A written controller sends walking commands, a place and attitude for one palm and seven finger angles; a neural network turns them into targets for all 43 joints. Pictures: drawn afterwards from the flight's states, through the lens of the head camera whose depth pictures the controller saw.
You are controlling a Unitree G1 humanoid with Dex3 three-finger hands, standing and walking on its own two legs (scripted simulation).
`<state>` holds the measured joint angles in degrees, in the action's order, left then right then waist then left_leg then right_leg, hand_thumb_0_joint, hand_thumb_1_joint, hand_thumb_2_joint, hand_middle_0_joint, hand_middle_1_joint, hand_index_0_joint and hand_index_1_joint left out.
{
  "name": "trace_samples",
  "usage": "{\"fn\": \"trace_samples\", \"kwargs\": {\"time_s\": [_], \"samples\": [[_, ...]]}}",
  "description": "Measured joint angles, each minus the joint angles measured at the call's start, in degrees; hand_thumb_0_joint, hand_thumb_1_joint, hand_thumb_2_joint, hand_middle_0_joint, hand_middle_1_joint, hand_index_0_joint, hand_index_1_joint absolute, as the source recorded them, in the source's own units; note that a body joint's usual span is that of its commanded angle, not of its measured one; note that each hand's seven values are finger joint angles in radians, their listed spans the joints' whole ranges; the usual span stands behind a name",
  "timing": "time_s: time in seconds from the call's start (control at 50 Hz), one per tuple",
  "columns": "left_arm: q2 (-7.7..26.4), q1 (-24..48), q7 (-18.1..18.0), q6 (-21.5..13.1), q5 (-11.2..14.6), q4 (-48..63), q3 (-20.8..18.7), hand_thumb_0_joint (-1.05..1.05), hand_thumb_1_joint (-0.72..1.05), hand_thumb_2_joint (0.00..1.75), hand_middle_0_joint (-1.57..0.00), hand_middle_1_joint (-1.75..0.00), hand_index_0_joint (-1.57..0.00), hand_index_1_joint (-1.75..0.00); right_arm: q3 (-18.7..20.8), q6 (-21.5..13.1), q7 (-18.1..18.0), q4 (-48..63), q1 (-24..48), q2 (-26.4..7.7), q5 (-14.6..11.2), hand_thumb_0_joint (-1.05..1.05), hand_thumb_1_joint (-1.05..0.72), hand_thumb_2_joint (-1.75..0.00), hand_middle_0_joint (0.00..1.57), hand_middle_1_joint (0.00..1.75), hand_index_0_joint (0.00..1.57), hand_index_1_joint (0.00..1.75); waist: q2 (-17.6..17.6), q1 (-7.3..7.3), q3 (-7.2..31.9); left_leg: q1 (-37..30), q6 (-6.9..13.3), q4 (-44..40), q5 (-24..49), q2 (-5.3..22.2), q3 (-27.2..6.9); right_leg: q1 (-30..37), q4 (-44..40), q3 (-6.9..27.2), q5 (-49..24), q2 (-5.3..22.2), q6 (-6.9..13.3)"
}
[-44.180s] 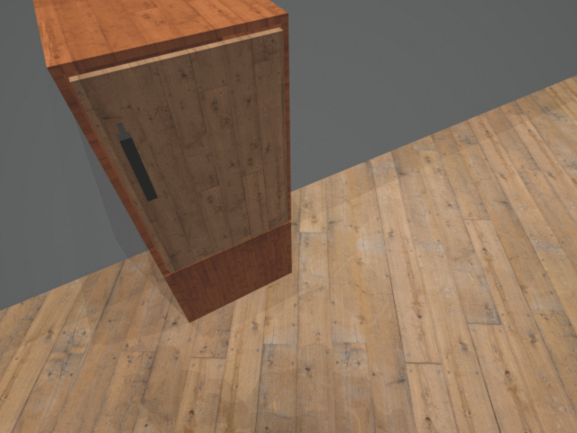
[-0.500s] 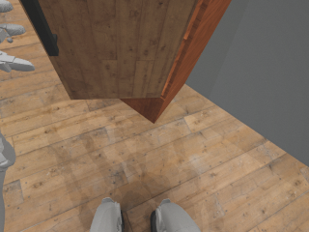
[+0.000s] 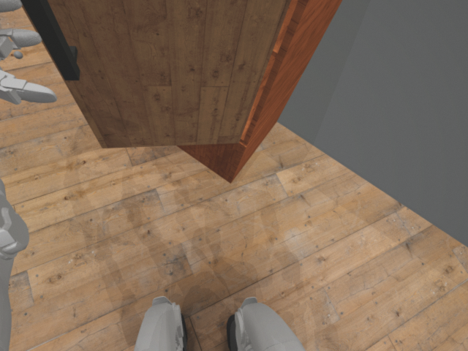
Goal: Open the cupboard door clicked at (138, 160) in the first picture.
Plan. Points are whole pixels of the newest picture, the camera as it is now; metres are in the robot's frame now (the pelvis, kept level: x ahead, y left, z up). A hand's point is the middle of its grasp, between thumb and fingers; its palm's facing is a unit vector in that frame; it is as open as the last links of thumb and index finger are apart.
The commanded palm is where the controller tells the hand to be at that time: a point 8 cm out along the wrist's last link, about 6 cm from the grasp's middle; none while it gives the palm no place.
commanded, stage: slide the fingers in behind the handle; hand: left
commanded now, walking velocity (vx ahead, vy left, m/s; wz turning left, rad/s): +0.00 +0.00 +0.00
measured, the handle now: (54, 25) +0.59 +0.21 +0.10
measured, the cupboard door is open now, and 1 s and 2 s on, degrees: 42 42 42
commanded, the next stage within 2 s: close the thumb around the handle in 1.26 s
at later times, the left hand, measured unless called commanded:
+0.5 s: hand (52, 54) +0.54 +0.21 +0.09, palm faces +0.02 -1.00 +0.01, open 14.0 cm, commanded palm +0.53 +0.24 +0.09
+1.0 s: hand (72, 56) +0.54 +0.19 +0.10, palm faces +0.05 -1.00 -0.01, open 14.0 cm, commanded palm +0.52 +0.22 +0.09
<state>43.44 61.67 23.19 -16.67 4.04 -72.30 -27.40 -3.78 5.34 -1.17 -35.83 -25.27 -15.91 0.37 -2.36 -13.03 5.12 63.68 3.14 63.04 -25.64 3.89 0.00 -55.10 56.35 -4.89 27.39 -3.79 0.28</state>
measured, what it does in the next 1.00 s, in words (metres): stands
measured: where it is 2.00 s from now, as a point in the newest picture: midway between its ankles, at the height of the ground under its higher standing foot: outside the picture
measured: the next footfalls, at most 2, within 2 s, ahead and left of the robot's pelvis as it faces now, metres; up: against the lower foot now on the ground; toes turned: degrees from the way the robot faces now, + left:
none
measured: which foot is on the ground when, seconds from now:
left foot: down 0.00-1.00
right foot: down 0.00-1.00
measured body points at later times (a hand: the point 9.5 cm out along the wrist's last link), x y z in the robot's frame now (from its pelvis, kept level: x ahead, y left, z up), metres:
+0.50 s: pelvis +0.00 +0.00 +0.00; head +0.15 +0.03 +0.43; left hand +0.53 +0.27 +0.10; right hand -0.02 -0.27 -0.10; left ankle +0.03 +0.08 -0.66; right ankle -0.01 -0.13 -0.66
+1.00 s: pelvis +0.00 -0.02 +0.00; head +0.15 +0.01 +0.43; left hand +0.53 +0.24 +0.10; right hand -0.02 -0.28 -0.10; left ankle +0.03 +0.08 -0.66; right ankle -0.01 -0.13 -0.66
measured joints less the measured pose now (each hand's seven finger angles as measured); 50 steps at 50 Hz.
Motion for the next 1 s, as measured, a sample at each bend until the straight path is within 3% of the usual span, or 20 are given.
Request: {"fn": "trace_samples", "kwargs": {"time_s": [0.46,0.66,1.0], "samples": [[-6.59,-0.76,-5.94,-2.56,-0.35,0.04,3.32,-0.01,-0.50,0.30,-0.30,-1.20,-0.30,-1.20,0.90,-0.66,1.16,-0.21,0.79,0.30,0.53,0.00,-0.90,-0.89,0.21,0.30,0.21,0.30,-0.32,0.68,0.59,-2.05,-0.19,-0.90,0.13,-0.56,0.38,1.57,0.12,0.36,0.43,0.55,0.15],[-8.78,-1.61,-8.46,-3.08,-1.03,0.93,2.93,-0.01,-0.50,0.30,-0.30,-1.20,-0.30,-1.20,1.17,-0.66,1.72,-0.26,0.58,0.50,0.75,0.00,-0.90,-0.89,0.21,0.30,0.21,0.30,-0.56,0.58,0.81,-2.73,-0.61,-1.28,0.12,-0.35,0.62,1.81,0.32,0.65,0.62,0.36,0.56],[-9.55,-2.05,-9.80,-3.79,-0.41,-0.27,4.05,-0.01,-0.50,0.30,-0.29,-1.20,-0.29,-1.20,1.52,-1.10,1.85,-0.94,0.71,0.35,0.36,0.00,-0.90,-0.89,0.21,0.30,0.20,0.30,-0.47,0.95,0.96,-3.42,-1.49,-1.56,0.30,-0.22,0.16,2.23,0.79,0.25,0.99,0.15,1.45]]}}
